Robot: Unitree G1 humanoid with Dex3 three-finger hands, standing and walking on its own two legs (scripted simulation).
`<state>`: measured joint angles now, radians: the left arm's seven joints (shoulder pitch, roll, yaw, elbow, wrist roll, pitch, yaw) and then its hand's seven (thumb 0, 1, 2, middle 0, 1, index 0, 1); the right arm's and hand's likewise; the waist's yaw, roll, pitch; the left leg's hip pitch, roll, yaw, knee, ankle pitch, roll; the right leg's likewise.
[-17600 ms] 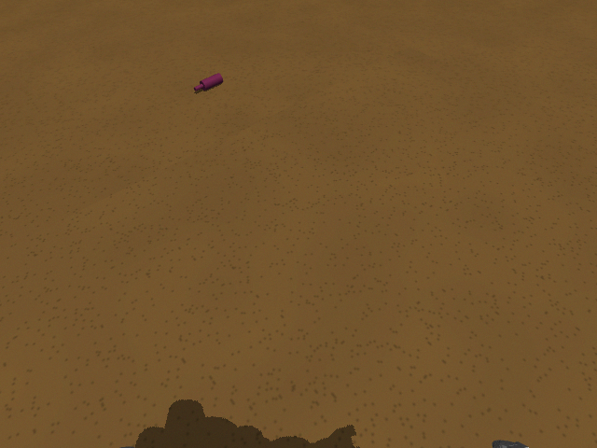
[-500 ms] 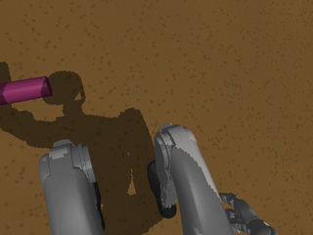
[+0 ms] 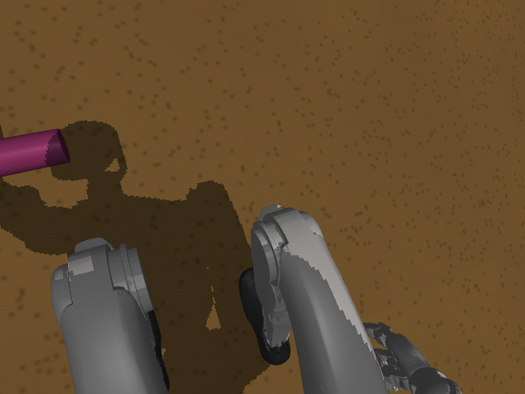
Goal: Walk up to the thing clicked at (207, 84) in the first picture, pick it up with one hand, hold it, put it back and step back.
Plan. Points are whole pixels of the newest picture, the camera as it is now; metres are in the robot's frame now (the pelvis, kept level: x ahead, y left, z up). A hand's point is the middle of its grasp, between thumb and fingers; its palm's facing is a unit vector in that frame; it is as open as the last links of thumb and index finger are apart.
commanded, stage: rise first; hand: left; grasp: from above
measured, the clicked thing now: (1, 157) +0.48 +0.35 -0.29
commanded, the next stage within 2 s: approach in 1.04 s
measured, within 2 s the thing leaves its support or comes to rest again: neither
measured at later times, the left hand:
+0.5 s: hand out of the picture +0.44 +0.36 -0.18, palm faces -0.44 -0.11 -0.89, open 14.0 cm
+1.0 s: hand out of the picture +0.44 +0.36 -0.17, palm faces -0.44 -0.10 -0.89, open 13.8 cm
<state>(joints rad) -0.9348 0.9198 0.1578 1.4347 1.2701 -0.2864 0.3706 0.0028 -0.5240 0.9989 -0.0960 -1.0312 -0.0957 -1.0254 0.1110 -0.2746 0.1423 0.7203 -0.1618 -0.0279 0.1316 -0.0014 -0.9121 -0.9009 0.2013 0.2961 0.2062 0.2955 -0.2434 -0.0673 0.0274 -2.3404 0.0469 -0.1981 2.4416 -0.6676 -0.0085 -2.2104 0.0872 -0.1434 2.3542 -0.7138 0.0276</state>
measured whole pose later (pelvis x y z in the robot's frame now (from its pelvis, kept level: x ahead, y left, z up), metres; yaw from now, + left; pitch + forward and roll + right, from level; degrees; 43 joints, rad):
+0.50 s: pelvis +0.00 +0.00 +0.00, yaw +0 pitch +31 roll -10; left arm -0.93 0.92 0.16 1.43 1.26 -0.28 0.37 0.00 -0.51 0.99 -0.13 -0.99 -0.12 -1.00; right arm 0.11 -0.28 0.15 0.71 -0.16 -0.04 0.14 0.00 -0.91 -0.90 0.20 0.30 0.21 0.30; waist -0.25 -0.06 0.03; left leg -2.34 0.04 -0.20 2.45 -0.66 -0.01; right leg -2.21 0.09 -0.15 2.36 -0.71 0.03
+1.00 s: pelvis +0.00 +0.00 +0.00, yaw +0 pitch +31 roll -10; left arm -0.92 0.91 0.15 1.39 1.25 -0.27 0.35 0.00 -0.49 0.98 -0.16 -0.95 -0.14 -0.97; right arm 0.12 -0.28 0.15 0.71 -0.16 -0.04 0.14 0.00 -0.91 -0.90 0.20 0.30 0.21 0.30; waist -0.24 -0.06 0.03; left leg -2.34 0.04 -0.20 2.44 -0.66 -0.01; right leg -2.21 0.08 -0.14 2.35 -0.71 0.03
